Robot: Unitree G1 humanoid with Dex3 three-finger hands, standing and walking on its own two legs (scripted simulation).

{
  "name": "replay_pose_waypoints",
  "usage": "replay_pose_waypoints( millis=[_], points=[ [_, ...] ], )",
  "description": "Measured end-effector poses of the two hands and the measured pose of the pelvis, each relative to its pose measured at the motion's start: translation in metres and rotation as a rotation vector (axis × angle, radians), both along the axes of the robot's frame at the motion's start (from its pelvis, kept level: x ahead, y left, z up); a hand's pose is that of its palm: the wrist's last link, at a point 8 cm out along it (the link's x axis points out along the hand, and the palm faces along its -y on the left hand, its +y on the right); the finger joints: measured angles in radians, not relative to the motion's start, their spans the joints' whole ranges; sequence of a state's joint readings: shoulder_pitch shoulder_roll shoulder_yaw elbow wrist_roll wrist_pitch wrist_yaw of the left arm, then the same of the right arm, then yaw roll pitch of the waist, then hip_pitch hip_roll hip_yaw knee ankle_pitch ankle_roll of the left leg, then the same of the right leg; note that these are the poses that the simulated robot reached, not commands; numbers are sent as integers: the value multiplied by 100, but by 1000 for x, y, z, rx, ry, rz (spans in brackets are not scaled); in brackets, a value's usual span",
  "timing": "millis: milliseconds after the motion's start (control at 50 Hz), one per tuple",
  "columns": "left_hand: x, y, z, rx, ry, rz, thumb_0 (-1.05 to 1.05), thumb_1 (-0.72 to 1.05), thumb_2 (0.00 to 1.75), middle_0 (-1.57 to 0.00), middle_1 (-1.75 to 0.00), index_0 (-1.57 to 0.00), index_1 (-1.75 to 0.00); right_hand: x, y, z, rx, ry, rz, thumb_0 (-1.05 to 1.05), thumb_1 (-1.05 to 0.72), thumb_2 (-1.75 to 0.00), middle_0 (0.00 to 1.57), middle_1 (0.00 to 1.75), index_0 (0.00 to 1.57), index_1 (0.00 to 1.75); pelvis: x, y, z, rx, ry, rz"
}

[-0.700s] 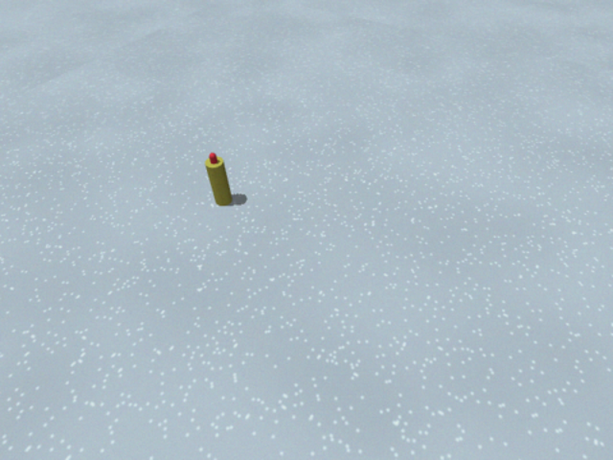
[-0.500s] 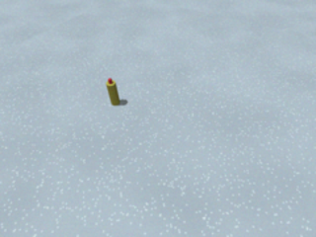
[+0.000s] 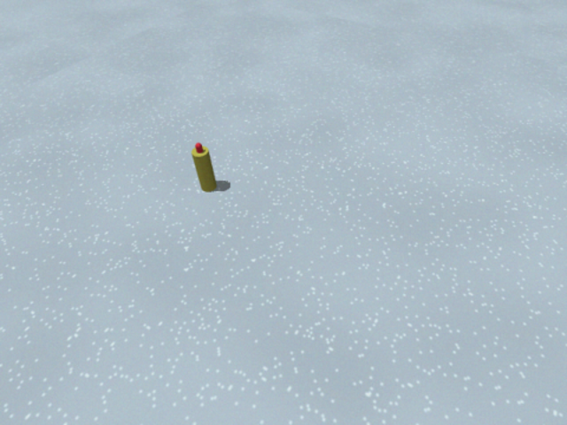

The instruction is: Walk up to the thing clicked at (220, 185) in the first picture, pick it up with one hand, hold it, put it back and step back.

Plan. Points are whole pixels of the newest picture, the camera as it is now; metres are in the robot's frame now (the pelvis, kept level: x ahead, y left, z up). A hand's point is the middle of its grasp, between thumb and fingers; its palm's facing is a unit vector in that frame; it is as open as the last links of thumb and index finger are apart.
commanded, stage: stand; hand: left
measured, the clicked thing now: (203, 166) +1.34 +0.45 -0.64
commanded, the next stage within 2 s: walk up in 0.42 s
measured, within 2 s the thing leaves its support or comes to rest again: neither
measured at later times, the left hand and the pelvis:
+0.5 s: hand out of the picture +0.07 +0.26 -0.16, palm faces +0.01 -0.95 -0.33, open 7.4 cm; pelvis +0.00 +0.00 +0.00, yaw +2 degrees
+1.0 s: hand (62, 398) +0.20 +0.40 -0.16, palm faces +0.08 -0.95 -0.31, open 7.4 cm; pelvis +0.16 +0.12 -0.01, yaw +9 degrees
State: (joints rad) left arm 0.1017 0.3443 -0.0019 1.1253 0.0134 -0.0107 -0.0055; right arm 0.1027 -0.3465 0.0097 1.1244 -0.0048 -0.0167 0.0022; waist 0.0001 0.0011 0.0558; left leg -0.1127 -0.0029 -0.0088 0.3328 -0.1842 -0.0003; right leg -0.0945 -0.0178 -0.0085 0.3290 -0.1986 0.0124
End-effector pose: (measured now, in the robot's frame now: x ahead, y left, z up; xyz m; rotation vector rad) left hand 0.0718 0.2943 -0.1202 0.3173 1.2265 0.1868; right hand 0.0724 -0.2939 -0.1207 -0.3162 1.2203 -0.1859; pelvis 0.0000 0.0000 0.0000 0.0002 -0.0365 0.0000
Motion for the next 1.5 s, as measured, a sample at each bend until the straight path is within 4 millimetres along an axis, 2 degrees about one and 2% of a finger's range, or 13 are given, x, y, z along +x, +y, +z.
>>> replay_pose_waypoints(
  millis=[420, 500, 560, 640, 760, 840, 980, 1080, 1180, 1260, 1360, 1420, 1500],
  points=[
    [-7, -2, -1, -2, 16, 8, 0, 90, 90, -21, -30, -20, -30, -6, -5, 1, -5, 17, -1, 1, -91, -90, 20, 30, 20, 30, 0, -3, 0, 0, 1, 4],
    [-8, 6, 1, -13, -43, 28, 0, 90, 90, -21, -30, -21, -30, -2, -9, 1, 2, 16, 27, 1, -91, -90, 20, 30, 20, 30, 5, -1, -4, -13, 10, 34],
    [-16, 24, 4, 7, -72, 65, 0, 90, 90, -21, -30, -21, -30, 11, -11, 5, -20, 35, 65, 1, -91, -90, 20, 30, 20, 30, 13, 6, -5, -11, 14, 55],
    [-29, 54, 6, 33, -37, 108, 0, 90, 90, -21, -30, -21, -30, 45, -6, 14, -44, 10, 104, 1, -91, -90, 20, 30, 20, 30, 31, 24, -6, -25, 4, 81],
    [-21, 117, -15, 50, 16, 158, 0, 90, 90, -21, -30, -21, -30, 112, 29, 19, -92, -52, 150, 1, -91, -90, 20, 30, 20, 30, 75, 67, -25, -44, -5, 124],
    [12, 145, -31, 43, 45, 147, 1, 91, 90, -21, -30, -20, -30, 141, 61, 18, -104, -123, 137, 1, -91, -90, 20, 30, 20, 30, 102, 94, -33, -8, -17, 121],
    [107, 153, -10, -23, -73, 96, 1, 91, 90, -21, -30, -20, -29, 154, 103, 28, -62, -59, 114, 1, -90, -90, 20, 30, 20, 30, 155, 119, -10, -9, -19, 150],
    [162, 160, 0, -25, -93, 81, 0, 91, 90, -21, -30, -20, -30, 178, 114, 25, -43, -19, 109, 1, -90, -90, 20, 30, 20, 30, 202, 128, -6, 7, -16, 158],
    [226, 161, 6, -6, -97, 70, 0, 91, 90, -21, -30, -20, -30, 218, 112, 14, -31, 13, 104, 1, -90, -90, 20, 30, 21, 30, 254, 128, -10, 21, -5, 167],
    [294, 152, 6, 10, -139, 56, 1, 91, 90, -21, -30, -20, -30, 261, 102, -3, -28, 47, 113, 1, -90, -90, 20, 30, 21, 30, 302, 120, -20, 32, 12, 175],
    [367, 132, 8, 27, -227, 50, 0, 91, 90, -21, -30, -20, -30, 337, 91, -23, -26, 52, 145, 1, -90, -90, 20, 30, 20, 30, 357, 108, -30, -4, 1, 192],
    [383, 123, 17, 24, -251, 89, 0, 91, 90, -21, -30, -20, -30, 391, 94, -15, -12, 8, 193, 1, -91, -90, 20, 30, 20, 30, 384, 104, -21, 28, -11, 197],
    [384, 120, 25, 28, -198, 131, 0, 90, 90, -21, -30, -21, -30, 463, 99, 1, -2, -88, 236, 1, -91, -90, 20, 30, 20, 30, 420, 106, -10, 29, -16, 188]
  ],
)
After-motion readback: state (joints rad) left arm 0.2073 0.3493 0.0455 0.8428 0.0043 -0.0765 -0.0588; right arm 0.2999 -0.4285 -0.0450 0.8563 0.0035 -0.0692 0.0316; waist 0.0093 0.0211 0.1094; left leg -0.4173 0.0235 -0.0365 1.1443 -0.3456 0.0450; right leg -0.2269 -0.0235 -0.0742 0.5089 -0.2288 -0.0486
